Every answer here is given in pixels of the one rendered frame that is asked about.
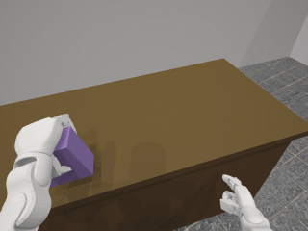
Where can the left robot forearm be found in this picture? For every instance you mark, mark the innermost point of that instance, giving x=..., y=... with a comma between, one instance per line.
x=28, y=200

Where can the robot left hand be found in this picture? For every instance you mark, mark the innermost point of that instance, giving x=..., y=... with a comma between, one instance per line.
x=42, y=137

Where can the robot right hand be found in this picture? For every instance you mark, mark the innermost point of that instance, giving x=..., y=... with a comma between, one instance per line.
x=232, y=203

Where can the sponge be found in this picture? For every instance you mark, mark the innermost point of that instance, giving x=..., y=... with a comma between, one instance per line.
x=72, y=152

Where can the table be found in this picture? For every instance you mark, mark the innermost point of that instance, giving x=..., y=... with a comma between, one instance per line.
x=161, y=143

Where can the right robot forearm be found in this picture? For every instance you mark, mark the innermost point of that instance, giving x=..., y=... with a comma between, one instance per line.
x=252, y=219

